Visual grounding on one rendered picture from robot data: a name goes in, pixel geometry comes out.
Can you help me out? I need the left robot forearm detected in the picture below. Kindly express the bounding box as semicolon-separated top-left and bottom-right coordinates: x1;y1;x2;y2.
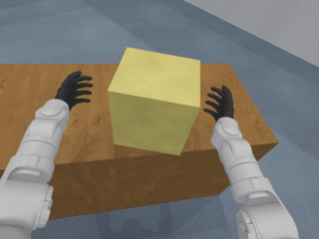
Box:
0;99;70;190

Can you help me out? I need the pedestal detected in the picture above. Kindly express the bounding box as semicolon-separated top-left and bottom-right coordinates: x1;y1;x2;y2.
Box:
0;63;279;220

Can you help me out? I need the left robot upper arm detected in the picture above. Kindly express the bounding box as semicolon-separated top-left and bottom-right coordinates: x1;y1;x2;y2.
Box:
0;178;54;239

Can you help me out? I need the left robot hand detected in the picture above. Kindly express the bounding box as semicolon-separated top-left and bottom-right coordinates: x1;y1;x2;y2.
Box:
55;71;93;111

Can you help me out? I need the right robot upper arm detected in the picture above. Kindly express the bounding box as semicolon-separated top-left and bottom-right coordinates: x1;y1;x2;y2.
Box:
236;201;298;239

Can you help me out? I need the right robot forearm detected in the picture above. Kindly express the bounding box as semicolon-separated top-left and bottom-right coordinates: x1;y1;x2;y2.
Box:
210;117;299;239

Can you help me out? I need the carton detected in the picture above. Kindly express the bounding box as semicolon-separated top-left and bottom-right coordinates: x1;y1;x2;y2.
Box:
108;47;200;156

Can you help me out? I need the right robot hand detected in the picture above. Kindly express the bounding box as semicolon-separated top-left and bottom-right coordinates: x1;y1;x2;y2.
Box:
203;85;234;122

